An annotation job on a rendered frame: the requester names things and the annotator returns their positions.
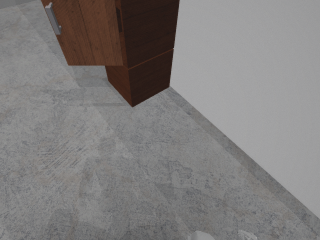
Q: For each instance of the right robot hand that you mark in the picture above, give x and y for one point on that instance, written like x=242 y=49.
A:
x=246 y=235

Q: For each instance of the handle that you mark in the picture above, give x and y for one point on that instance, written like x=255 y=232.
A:
x=56 y=27

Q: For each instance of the cupboard door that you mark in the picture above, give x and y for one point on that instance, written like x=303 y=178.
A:
x=89 y=32

